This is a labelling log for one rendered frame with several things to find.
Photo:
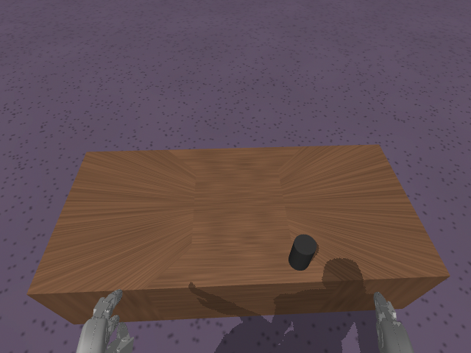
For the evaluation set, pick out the left robot hand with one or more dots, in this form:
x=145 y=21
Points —
x=97 y=330

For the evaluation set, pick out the can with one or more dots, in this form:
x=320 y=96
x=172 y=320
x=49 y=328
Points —
x=302 y=251

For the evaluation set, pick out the right robot hand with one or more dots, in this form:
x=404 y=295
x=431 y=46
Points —
x=392 y=335

